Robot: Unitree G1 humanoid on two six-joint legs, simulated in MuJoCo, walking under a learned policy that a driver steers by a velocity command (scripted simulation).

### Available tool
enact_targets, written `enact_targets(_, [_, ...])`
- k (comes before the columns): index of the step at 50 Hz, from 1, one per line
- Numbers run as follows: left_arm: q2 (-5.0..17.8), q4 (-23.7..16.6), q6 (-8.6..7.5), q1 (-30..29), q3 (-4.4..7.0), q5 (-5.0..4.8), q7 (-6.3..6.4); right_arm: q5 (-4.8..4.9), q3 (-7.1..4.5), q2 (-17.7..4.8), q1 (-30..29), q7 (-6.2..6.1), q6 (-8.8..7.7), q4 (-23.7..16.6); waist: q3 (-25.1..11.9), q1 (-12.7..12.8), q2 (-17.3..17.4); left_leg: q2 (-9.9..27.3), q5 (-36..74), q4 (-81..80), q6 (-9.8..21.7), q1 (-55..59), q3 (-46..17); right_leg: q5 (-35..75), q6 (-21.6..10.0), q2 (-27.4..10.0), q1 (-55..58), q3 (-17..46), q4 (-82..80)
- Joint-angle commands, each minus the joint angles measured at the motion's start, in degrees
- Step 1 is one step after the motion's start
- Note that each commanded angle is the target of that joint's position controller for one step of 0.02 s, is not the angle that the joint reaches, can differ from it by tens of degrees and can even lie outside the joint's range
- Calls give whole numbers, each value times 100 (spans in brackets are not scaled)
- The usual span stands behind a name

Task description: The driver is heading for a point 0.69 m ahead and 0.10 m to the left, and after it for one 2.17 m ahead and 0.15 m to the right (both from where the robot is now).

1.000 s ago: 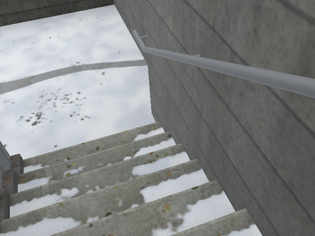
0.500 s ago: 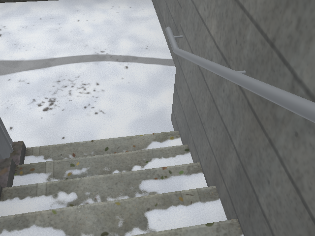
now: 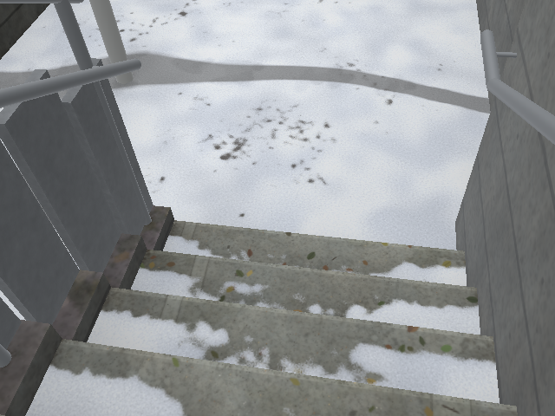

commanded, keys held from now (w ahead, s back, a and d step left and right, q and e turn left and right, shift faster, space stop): w+q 0.60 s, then w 0.20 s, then e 0.20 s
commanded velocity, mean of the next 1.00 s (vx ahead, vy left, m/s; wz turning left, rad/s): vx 0.47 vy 0.00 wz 0.43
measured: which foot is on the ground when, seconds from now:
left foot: up 0.00-0.26, down 0.28-0.84, up 0.86-1.00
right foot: down 0.00-0.28, up 0.30-0.80, down 0.82-1.00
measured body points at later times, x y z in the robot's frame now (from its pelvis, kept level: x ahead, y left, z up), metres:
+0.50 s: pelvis +0.27 +0.04 -0.16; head +0.28 +0.05 +0.29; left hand +0.26 +0.29 -0.30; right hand +0.38 -0.18 -0.30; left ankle +0.25 +0.06 -0.87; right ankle +0.40 -0.11 -0.79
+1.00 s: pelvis +0.54 +0.06 -0.30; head +0.54 +0.05 +0.15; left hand +0.42 +0.27 -0.44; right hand +0.69 -0.14 -0.45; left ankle +0.45 +0.14 -0.82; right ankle +0.59 +0.00 -1.03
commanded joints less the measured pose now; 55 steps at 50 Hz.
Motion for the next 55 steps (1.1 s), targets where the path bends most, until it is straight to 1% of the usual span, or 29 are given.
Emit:
enact_targets(1, [213, -259, -160, 42, 4, -45, 46, -26, -7, 6, -71, 142, -102, -165, 16, -225, -832, 80, 1927, -1209, 154, -266, -252, 3431, -139, -1301, 192, 1164, -639])
enact_targets(4, [30, -121, -65, 287, -79, 102, 7, 67, 190, 300, -1104, 288, -224, -400, 386, 41, -533, -157, 3499, -2597, 172, 953, 378, 2055, -21, -1127, -737, 589, -500])
enact_targets(7, [250, 18, 44, 655, -114, 304, 2, 197, 271, 291, -1738, 356, -402, -540, 897, 505, -662, -223, 3376, -3630, 164, 1122, 713, 2200, -75, -1149, -374, 446, -74])
enact_targets(10, [460, 123, 163, 697, -17, 305, 69, 334, 316, 295, -1701, 293, -372, -495, 993, 590, -1102, -233, 2084, -4021, 64, 2200, 1258, 3214, -48, -1121, -450, 227, 807])
enact_targets(12, [738, 248, 306, 843, 58, 361, 74, 312, 213, -6, -883, 193, -313, -178, 533, 286, -1010, -214, 689, -4686, 286, 2973, 1251, 4897, -186, -1305, 154, 316, 2221])
enact_targets(13, [807, 216, 333, 699, 56, 394, 82, 322, 68, -258, 22, 123, -262, 121, 71, -234, -699, -280, 471, -5196, 288, 4079, 1259, 5309, -187, -1252, 129, 226, 3340])
enact_targets(14, [605, 287, 323, 740, 10, 318, 84, 137, 4, -385, 769, 138, -372, 506, -65, -605, -3, 189, 1853, -5989, 647, 5310, 702, 3068, -84, -843, -812, 70, 5418])
enact_targets(15, [283, 28, 294, 380, 20, 364, 115, 142, -125, -821, 1360, 105, -405, 629, -700, -566, 565, 1050, 4705, -3578, 906, 7241, -43, -2279, -18, -210, -3079, -145, 7849])
enact_targets(16, [374, -473, 172, 660, 11, 31, 95, 228, -110, -980, 1450, 95, -411, 459, -2117, -404, 412, 2013, 5732, -2867, 1498, 8608, -1323, -1929, -21, -563, -4154, 753, 7803])
enact_targets(17, [772, -801, 108, 153, 31, 61, 73, 320, -108, -854, 1182, 52, -344, 266, -2182, -659, 200, 2190, 2516, -4152, 2011, 8386, -2149, -1062, 92, -620, -4942, 800, 6927])
enact_targets(18, [809, -755, 109, -304, 68, 368, 68, 260, -100, -758, 1133, -31, -330, 410, -1248, -519, -102, 2015, -21, -4840, 2069, 7241, -2471, -689, 132, -700, -5155, 931, 6449])
enact_targets(19, [954, -607, 166, -270, 138, 486, 49, 297, 78, -319, 580, -38, -379, 251, -644, -160, -895, 1651, -623, -5100, 1735, 6077, -2223, 71, 170, -792, -4654, 915, 5389])
enact_targets(21, [550, -585, 385, -491, 83, 614, 34, 256, 187, 1, 406, -106, -472, 394, 257, 304, -858, 1183, 1421, -4833, 1549, 3510, -1685, 768, 554, -935, -3424, 1021, 3552])
enact_targets(22, [408, -823, 477, -810, 42, 679, -6, 320, 149, -208, 480, -158, -480, 378, 206, 278, -574, 875, 1644, -4907, 1477, 2915, -1661, 673, 742, -787, -2757, 912, 2964])
enact_targets(24, [496, -527, 520, -171, 72, 504, -22, 179, 20, -475, 716, -167, -474, 473, -347, 394, -238, 652, 2626, -4599, 1343, 2828, -1406, 1955, 790, -589, -1955, 747, 2903])
enact_targets(25, [525, -573, 530, -338, 82, 404, -36, 244, 9, -367, 747, -104, -493, 534, -366, 342, -276, 320, 2170, -4435, 1173, 2820, -1254, 2805, 665, -599, -2079, 837, 2424])
enact_targets(28, [651, -1042, 521, -1835, 93, 477, -169, 306, 40, -155, 912, -94, -382, 554, -159, -16, -103, 82, -696, -4108, 1022, 2944, -1738, 4123, 509, -503, -2502, 1123, 1359])
enact_targets(34, [610, -1332, 362, -2781, 41, 480, -338, 259, 41, -416, 1271, -89, -455, 528, 425, -333, -49, 66, -1129, -3459, 940, 2750, -2214, 4170, 450, -238, -2015, 1112, 338])
enact_targets(37, [525, -1394, 303, -2635, 3, 217, -269, 139, 112, -353, 1202, -158, -523, 545, 687, -364, 171, -90, -798, -2742, 943, 2872, -2156, 4079, 268, -311, -1331, 1351, -1114])
enact_targets(39, [495, -1108, 231, -2079, 50, 98, -254, 120, 152, -312, 1424, -181, -488, 635, 591, -359, -61, -178, -303, -1870, 888, 3035, -1923, 4573, 106, -373, -639, 1223, -1994])
enact_targets(41, [627, -530, 247, -647, 146, 142, -206, 186, 205, -224, 1690, -220, -487, 802, 348, 88, -912, -440, 10, -207, 728, 2967, -1283, 5164, 81, -398, 766, 909, -2973])
enact_targets(42, [852, -184, 299, 200, 215, 142, -227, 212, 189, -183, 1886, -164, -502, 822, -248, 229, -1379, -771, -1742, 1345, 544, 1971, -731, 6295, -17, -749, 2183, 1184, -2180])
enact_targets(43, [977, -105, 324, 823, 209, 209, -283, 552, 154, 11, 2511, -179, -545, 787, -1541, 117, -2382, -1147, -5430, 3754, 186, 492, -49, 8417, -706, -1922, 4401, 2032, 30])
enact_targets(44, [739, -209, 320, 838, 115, 100, -355, 447, 166, -311, 2505, -303, -481, 778, -1967, 272, -1738, -821, -5362, 4536, 135, -472, 129, 7447, -1052, -2124, 4768, 2625, 195])
enact_targets(45, [996, -321, 331, 403, 199, 29, -256, 284, 173, -506, 1809, -290, -442, 506, -1646, 390, -1901, -621, -4664, 4637, -39, -1190, 635, 4948, -1785, -2422, 4101, 3494, -809])
enact_targets(47, [745, -373, 397, -285, 58, 127, -140, -35, 156, -445, 261, -236, -295, 164, -20, 307, -570, -95, -3360, 3407, -222, -1112, 557, 3622, -1709, -2201, 1465, 3829, -1842])
enact_targets(49, [777, -367, 279, -146, -62, 353, -223, 38, 235, -73, 70, -204, -105, 166, 373, 72, -285, 38, -3333, 2327, -342, -96, 580, 4453, -1558, -1924, -347, 3538, -1821])
enact_targets(52, [527, -313, -44, -469, -219, 106, -184, 164, 225, 58, -337, -195, -194, -39, 310, -226, -583, 130, -477, -1310, -502, 1197, 698, 5144, -798, -872, -1178, 2425, -2055])
enact_targets(55, [499, -347, 35, -522, -238, 43, -177, 256, 267, 284, -375, -137, -144, -49, -420, -218, -1380, -243, 237, -2360, -411, 2689, 857, 6758, -209, -663, -888, 2186, -1598])
Keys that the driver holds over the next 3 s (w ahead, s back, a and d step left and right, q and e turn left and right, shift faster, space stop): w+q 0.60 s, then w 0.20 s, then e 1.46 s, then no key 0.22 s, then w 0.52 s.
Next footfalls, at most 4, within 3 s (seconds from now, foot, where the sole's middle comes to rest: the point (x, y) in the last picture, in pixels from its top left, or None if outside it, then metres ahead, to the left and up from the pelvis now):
0.28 left None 0.29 0.07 -0.91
0.82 right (303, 406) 0.63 0.02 -1.07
1.28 left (234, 401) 0.65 0.23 -1.07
1.70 right None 0.58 -0.01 -1.07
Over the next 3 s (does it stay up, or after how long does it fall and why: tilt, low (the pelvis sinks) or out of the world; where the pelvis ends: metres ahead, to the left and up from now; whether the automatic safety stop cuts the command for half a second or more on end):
stays up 0.65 0.04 -0.29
